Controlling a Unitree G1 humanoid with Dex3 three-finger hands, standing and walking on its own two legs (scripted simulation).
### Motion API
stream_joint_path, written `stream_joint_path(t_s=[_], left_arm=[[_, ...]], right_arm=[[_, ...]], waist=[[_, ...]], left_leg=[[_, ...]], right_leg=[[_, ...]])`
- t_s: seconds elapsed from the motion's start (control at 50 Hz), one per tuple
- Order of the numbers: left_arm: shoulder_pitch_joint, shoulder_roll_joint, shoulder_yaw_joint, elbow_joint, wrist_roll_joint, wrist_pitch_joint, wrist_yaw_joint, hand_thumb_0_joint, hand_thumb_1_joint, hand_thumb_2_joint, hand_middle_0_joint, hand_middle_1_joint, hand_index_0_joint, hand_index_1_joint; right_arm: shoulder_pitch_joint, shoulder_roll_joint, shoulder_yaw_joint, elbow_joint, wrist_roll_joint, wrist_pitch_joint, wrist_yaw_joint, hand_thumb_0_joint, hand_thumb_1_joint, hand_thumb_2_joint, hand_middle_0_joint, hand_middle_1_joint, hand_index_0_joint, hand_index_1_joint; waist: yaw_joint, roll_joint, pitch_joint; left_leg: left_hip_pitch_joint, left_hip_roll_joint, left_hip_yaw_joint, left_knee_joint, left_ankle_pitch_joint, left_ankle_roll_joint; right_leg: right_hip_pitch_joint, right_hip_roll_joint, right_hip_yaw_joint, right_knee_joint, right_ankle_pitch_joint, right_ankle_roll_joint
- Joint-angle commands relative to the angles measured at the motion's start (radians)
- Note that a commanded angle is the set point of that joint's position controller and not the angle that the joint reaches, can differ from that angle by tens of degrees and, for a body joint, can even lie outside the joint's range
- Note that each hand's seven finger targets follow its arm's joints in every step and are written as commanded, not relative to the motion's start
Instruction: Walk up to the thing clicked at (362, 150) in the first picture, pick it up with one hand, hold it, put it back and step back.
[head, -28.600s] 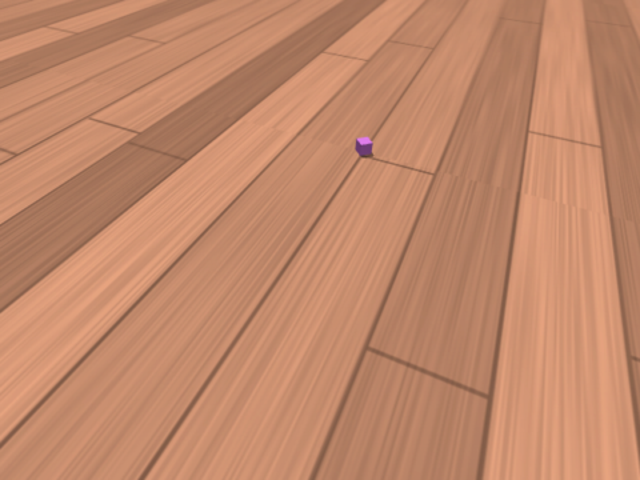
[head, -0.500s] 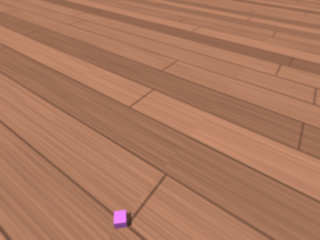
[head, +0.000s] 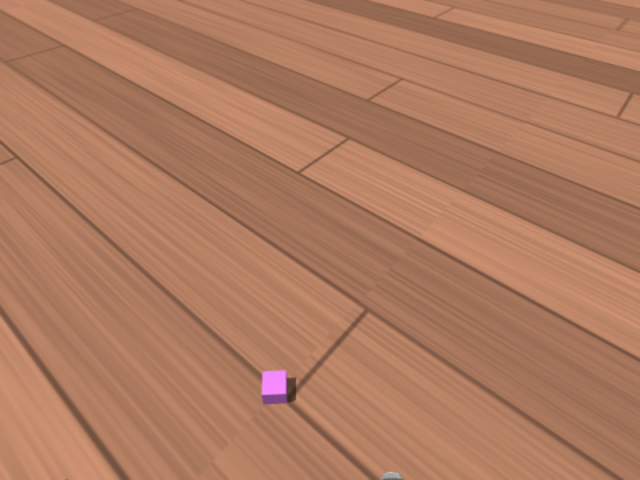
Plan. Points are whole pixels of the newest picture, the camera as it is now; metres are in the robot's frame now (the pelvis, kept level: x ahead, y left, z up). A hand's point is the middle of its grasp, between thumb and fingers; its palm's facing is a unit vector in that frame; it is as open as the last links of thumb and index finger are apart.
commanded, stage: walk up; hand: left
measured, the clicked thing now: (274, 387) +0.54 +0.16 -0.70
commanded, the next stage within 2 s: stand in 0.34 s
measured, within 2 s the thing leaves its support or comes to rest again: neither
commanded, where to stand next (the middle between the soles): +0.17 -0.03 m, yaw -9 degrees
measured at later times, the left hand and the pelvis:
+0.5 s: hand out of the picture +0.06 +0.21 -0.12, palm faces -0.09 -0.91 -0.40, open 7.4 cm; pelvis +0.02 -0.06 +0.02, yaw -3 degrees
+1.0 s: hand (215, 474) +0.18 +0.15 -0.10, palm faces -0.10 -0.94 -0.34, open 7.4 cm; pelvis +0.04 -0.09 +0.04, yaw -3 degrees
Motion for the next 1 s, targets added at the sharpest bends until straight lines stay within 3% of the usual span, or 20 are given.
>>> stream_joint_path(t_s=[0.0, 0.04, 0.08, 0.12, 0.18, 0.26, 0.28, 0.3, 0.32, 0.34, 0.36, 0.44, 0.48, 0.5, 0.52, 0.54, 0.58, 0.62, 0.72, 0.98], left_arm=[[-0.093, 0.256, 0.077, -0.081, -0.007, 0.019, -0.011, 0.0, 0.9, 0.9, -0.2, -0.3, -0.2, -0.3], [0.079, 0.223, 0.079, -0.04, -0.017, 0.026, -0.032, 0.0, 0.9, 0.9, -0.2, -0.3, -0.2, -0.3], [0.073, 0.216, 0.086, -0.054, 0.0, 0.019, -0.06, 0.0, 0.9, 0.9, -0.2, -0.3, -0.2, -0.3], [0.055, 0.204, 0.075, -0.046, -0.021, -0.016, -0.078, 0.0, 0.9, 0.9, -0.2, -0.3, -0.2, -0.3], [0.068, 0.202, 0.051, -0.037, -0.038, -0.061, -0.086, 0.0, 0.9, 0.9, -0.2, -0.3, -0.2, -0.3], [0.254, 0.189, 0.061, 0.066, -0.033, -0.106, -0.065, 0.0, 0.9, 0.9, -0.2, -0.3, -0.2, -0.3], [0.359, 0.226, 0.076, 0.103, -0.027, -0.123, -0.046, 0.0, 0.9, 0.9, -0.2, -0.3, -0.2, -0.3], [0.434, 0.301, 0.09, 0.101, -0.017, -0.136, -0.027, 0.0, 0.9, 0.9, -0.2, -0.3, -0.2, -0.3], [0.216, 0.335, 0.034, 0.024, -0.016, -0.144, -0.009, 0.0, 0.9, 0.9, -0.2, -0.3, -0.2, -0.3], [0.128, 0.33, 0.041, 0.022, -0.017, -0.14, -0.002, 0.0, 0.9, 0.9, -0.2, -0.3, -0.2, -0.3], [0.065, 0.279, 0.031, 0.016, -0.025, -0.142, 0.001, 0.0, 0.9, 0.9, -0.2, -0.3, -0.2, -0.3], [-0.024, 0.214, -0.008, 0.004, -0.06, -0.136, 0.01, 0.0, 0.9, 0.9, -0.2, -0.3, -0.2, -0.3], [0.022, 0.146, -0.026, 0.026, -0.069, -0.129, 0.011, 0.0, 0.9, 0.9, -0.2, -0.3, -0.2, -0.3], [0.056, 0.089, -0.043, 0.027, -0.076, -0.12, 0.013, 0.0, 0.9, 0.9, -0.2, -0.3, -0.2, -0.3], [0.07, 0.095, -0.045, 0.037, -0.077, -0.102, 0.015, 0.0, 0.9, 0.9, -0.2, -0.3, -0.2, -0.3], [0.059, 0.126, -0.035, 0.054, -0.074, -0.098, 0.017, 0.0, 0.9, 0.9, -0.2, -0.3, -0.2, -0.3], [0.076, 0.117, -0.04, 0.11, -0.057, -0.118, 0.007, 0.0, 0.9, 0.9, -0.2, -0.3, -0.2, -0.3], [0.01, 0.211, -0.028, 0.11, -0.04, -0.134, 0.005, 0.0, 0.9, 0.9, -0.2, -0.3, -0.2, -0.3], [-0.093, 0.162, -0.055, 0.135, -0.053, -0.136, 0.004, 0.0, 0.9, 0.9, -0.2, -0.3, -0.2, -0.3], [-0.16, 0.147, -0.052, 0.228, -0.055, -0.121, 0.002, 0.0, 0.9, 0.9, -0.2, -0.3, -0.2, -0.3]], right_arm=[[-0.083, -0.471, -0.128, -0.128, -0.015, -0.063, -0.062, 0.0, -0.9, -0.9, 0.2, 0.3, 0.2, 0.3], [-0.09, -0.385, -0.11, -0.106, -0.015, -0.078, -0.082, 0.0, -0.9, -0.9, 0.2, 0.3, 0.2, 0.3], [0.095, -0.372, -0.123, -0.057, -0.004, -0.105, -0.079, 0.0, -0.9, -0.9, 0.2, 0.3, 0.2, 0.3], [0.076, -0.359, -0.123, -0.067, -0.006, -0.119, -0.041, 0.0, -0.9, -0.9, 0.2, 0.3, 0.2, 0.3], [-0.019, -0.346, -0.114, -0.136, -0.025, -0.102, 0.001, 0.0, -0.9, -0.9, 0.2, 0.3, 0.2, 0.3], [-0.024, -0.322, -0.099, -0.157, -0.038, -0.061, 0.031, 0.0, -0.9, -0.9, 0.2, 0.3, 0.2, 0.3], [0.019, -0.247, -0.078, -0.157, -0.036, -0.05, 0.033, 0.0, -0.9, -0.9, 0.2, 0.3, 0.2, 0.3], [0.016, -0.161, -0.048, -0.19, -0.023, -0.052, 0.032, 0.0, -0.9, -0.9, 0.2, 0.3, 0.2, 0.3], [-0.1, -0.089, -0.041, -0.244, 0.035, -0.047, 0.003, 0.0, -0.9, -0.9, 0.2, 0.3, 0.2, 0.3], [-0.162, -0.22, -0.069, -0.25, 0.033, -0.044, -0.016, 0.0, -0.9, -0.9, 0.2, 0.3, 0.2, 0.3], [-0.104, -0.254, -0.077, -0.216, 0.042, -0.048, -0.019, 0.0, -0.9, -0.9, 0.2, 0.3, 0.2, 0.3], [0.094, -0.245, -0.083, -0.089, 0.044, -0.057, -0.002, 0.0, -0.9, -0.9, 0.2, 0.3, 0.2, 0.3], [0.126, -0.284, -0.092, -0.05, 0.022, -0.07, -0.007, 0.0, -0.9, -0.9, 0.2, 0.3, 0.2, 0.3], [0.05, -0.335, -0.094, -0.075, 0.004, -0.074, -0.008, 0.0, -0.9, -0.9, 0.2, 0.3, 0.2, 0.3], [-0.041, -0.338, -0.08, -0.111, 0.004, -0.073, -0.005, 0.0, -0.9, -0.9, 0.2, 0.3, 0.2, 0.3], [-0.09, -0.329, -0.071, -0.109, 0.01, -0.073, -0.001, 0.0, -0.9, -0.9, 0.2, 0.3, 0.2, 0.3], [-0.172, -0.262, -0.049, -0.085, 0.018, -0.065, 0.012, 0.0, -0.9, -0.9, 0.2, 0.3, 0.2, 0.3], [-0.132, -0.198, -0.029, -0.07, 0.038, -0.058, 0.013, 0.0, -0.9, -0.9, 0.2, 0.3, 0.2, 0.3], [-0.155, -0.194, -0.016, 0.023, 0.029, -0.061, 0.027, 0.0, -0.9, -0.9, 0.2, 0.3, 0.2, 0.3], [-0.226, -0.183, 0.005, 0.121, 0.026, -0.061, 0.021, 0.0, -0.9, -0.9, 0.2, 0.3, 0.2, 0.3]], waist=[[-0.067, 0.182, 0.093], [0.021, 0.122, 0.051], [-0.027, 0.154, -0.037], [-0.069, 0.336, -0.094], [-0.08, 0.46, -0.066], [0.003, 0.317, -0.043], [0.045, 0.103, -0.07], [0.073, -0.099, -0.069], [-0.01, -0.204, 0.014], [-0.008, -0.05, 0.037], [-0.07, -0.025, 0.039], [-0.146, -0.136, -0.171], [-0.141, -0.007, -0.216], [-0.095, 0.083, -0.206], [-0.058, 0.09, -0.177], [-0.045, 0.11, -0.133], [-0.015, 0.076, -0.104], [-0.08, -0.014, -0.144], [-0.08, -0.032, -0.134], [-0.067, 0.07, -0.174]], left_leg=[[-0.371, 0.563, -0.724, -0.512, -0.074, 0.374], [-0.106, 0.345, -0.347, -0.338, 0.18, 0.251], [0.067, 0.289, -0.303, -0.325, 0.001, 0.182], [0.146, 0.26, -0.319, -0.402, -0.253, 0.183], [0.059, 0.268, -0.224, -0.431, -0.313, 0.231], [-0.155, 0.179, -0.063, -0.149, -0.206, 0.207], [-0.26, 0.119, -0.007, 0.137, -0.198, 0.18], [-0.46, 0.06, 0.006, 0.377, -0.206, 0.13], [-0.453, -0.003, -0.092, 0.325, -0.177, 0.077], [-0.309, 0.035, -0.156, 0.326, -0.218, 0.106], [-0.232, 0.052, -0.156, 0.326, -0.214, 0.109], [0.025, 0.084, -0.001, -0.139, 0.084, 0.086], [0.195, 0.142, -0.13, -0.305, 0.39, 0.082], [0.205, 0.261, -0.346, -0.323, 0.459, 0.145], [0.16, 0.344, -0.396, -0.348, 0.397, 0.219], [-0.009, 0.352, -0.397, -0.34, 0.292, 0.279], [-0.112, 0.221, -0.209, -0.285, 0.195, 0.164], [0.002, 0.082, -0.071, -0.165, 0.285, 0.066], [0.128, 0.128, -0.107, -0.282, 0.348, 0.075], [0.139, 0.16, -0.083, -0.421, 0.417, 0.034]], right_leg=[[-0.054, 0.073, 0.159, 0.445, -0.197, 0.03], [-0.176, 0.138, 0.191, 0.497, -0.055, 0.034], [-0.211, 0.123, 0.146, 0.396, 0.017, 0.027], [-0.184, 0.113, 0.074, 0.299, 0.005, 0.049], [-0.042, 0.079, -0.074, 0.032, -0.126, 0.071], [0.375, 0.126, -0.204, -0.353, -0.103, 0.045], [0.537, 0.12, -0.143, -0.424, -0.065, 0.048], [0.616, -0.019, 0.17, -0.467, -0.201, 0.005], [0.315, -0.31, 0.517, -0.59, 0.205, -0.081], [0.127, -0.308, 0.484, -0.547, 0.288, -0.21], [0.076, -0.275, 0.434, -0.489, 0.293, -0.239], [0.247, -0.11, 0.069, -0.307, 0.438, -0.089], [0.185, -0.006, -0.024, -0.147, 0.391, -0.014], [0.115, 0.07, -0.071, -0.098, 0.27, 0.026], [0.112, 0.08, -0.082, -0.099, -0.089, 0.018], [0.21, 0.071, -0.059, -0.119, -0.185, 0.018], [0.353, 0.028, -0.024, -0.38, 0.014, 0.015], [0.292, -0.099, 0.159, -0.426, 0.273, -0.058], [0.268, -0.049, 0.056, -0.503, 0.258, 0.006], [0.44, -0.032, 0.005, -0.557, 0.353, 0.022]])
